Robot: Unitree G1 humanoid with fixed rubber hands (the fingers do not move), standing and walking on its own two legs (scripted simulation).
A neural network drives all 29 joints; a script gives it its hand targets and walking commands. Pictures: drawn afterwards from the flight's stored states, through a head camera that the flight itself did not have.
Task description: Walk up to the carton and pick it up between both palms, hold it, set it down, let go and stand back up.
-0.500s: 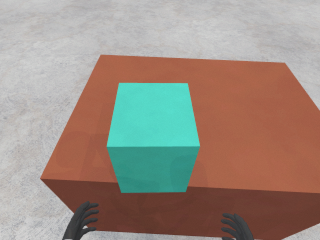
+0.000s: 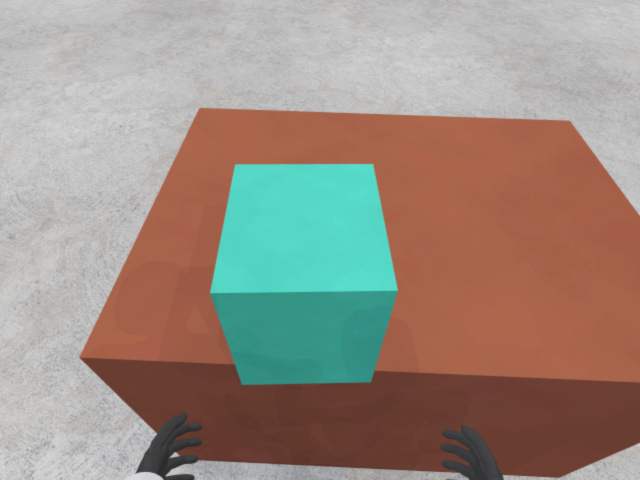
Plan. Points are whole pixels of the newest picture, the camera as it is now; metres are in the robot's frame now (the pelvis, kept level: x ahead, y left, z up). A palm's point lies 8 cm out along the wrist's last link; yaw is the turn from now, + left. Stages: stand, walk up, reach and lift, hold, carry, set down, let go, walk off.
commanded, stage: set down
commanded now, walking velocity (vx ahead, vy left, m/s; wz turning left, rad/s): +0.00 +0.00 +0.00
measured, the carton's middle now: (305, 277) +0.40 +0.07 +0.01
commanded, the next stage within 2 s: let go in 1.18 s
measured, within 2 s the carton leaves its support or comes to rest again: neither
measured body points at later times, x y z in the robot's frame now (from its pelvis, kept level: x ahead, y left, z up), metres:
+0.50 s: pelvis -0.04 +0.00 +0.00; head +0.00 +0.02 +0.44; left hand +0.13 +0.23 -0.12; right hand +0.13 -0.18 -0.12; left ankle +0.00 +0.12 -0.75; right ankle -0.04 -0.10 -0.75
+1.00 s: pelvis -0.04 +0.01 -0.01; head +0.04 +0.02 +0.43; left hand +0.14 +0.22 -0.14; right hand +0.13 -0.20 -0.15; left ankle +0.00 +0.12 -0.75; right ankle -0.04 -0.10 -0.75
